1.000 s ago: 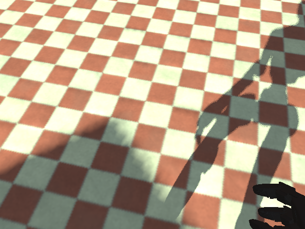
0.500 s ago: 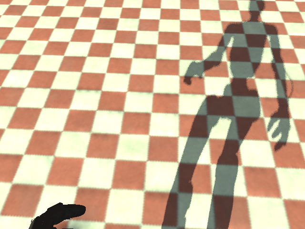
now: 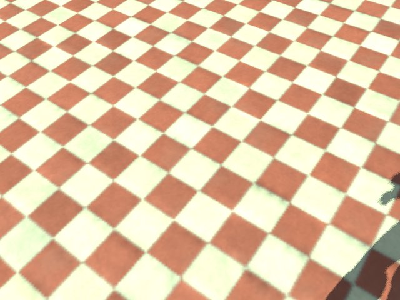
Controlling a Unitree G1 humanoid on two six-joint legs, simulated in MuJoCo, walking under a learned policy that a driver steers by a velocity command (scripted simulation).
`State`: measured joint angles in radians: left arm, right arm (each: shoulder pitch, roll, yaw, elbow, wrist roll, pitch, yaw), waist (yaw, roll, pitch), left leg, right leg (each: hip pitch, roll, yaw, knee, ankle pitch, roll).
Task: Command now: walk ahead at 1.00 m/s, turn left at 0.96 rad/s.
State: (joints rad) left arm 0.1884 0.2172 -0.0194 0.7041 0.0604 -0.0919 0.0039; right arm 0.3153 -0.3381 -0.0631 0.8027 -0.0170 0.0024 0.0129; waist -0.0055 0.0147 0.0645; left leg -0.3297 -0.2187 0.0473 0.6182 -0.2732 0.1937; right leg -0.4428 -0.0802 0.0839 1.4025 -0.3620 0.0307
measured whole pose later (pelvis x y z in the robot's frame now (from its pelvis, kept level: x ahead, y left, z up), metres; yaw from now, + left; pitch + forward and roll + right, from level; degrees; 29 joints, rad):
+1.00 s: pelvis +0.81 +0.22 +0.02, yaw +56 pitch +1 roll +1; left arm 0.06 0.27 -0.01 0.57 0.05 -0.05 -0.02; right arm 0.46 -0.33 -0.07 0.81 -0.01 -0.04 0.01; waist -0.07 0.01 0.05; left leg -0.04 -0.22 -0.14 0.37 -0.32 0.18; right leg -0.72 -0.16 0.10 0.86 -0.17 0.08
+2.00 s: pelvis +1.09 +1.08 -0.01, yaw +98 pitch +2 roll +0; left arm 0.02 0.27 -0.01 0.64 0.03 -0.05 -0.03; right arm 0.49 -0.31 -0.05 0.91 -0.02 -0.10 0.00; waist -0.09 -0.01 0.05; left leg 0.28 -0.12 -0.09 0.22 -0.44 0.14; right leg -0.59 -0.03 -0.07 0.53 0.00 -0.09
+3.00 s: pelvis +0.92 +2.07 +0.00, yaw +100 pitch +1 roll -2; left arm 0.13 0.28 0.03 0.79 0.04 -0.07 -0.01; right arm 0.40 -0.25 -0.03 0.97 0.00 -0.09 -0.01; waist -0.03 0.01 0.04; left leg -0.16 -0.04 -0.04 1.27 -0.30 0.10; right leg -0.44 0.05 -0.13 0.61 -0.19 -0.09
